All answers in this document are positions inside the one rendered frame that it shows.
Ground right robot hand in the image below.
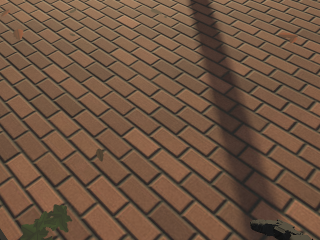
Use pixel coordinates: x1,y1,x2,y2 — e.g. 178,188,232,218
250,219,313,240

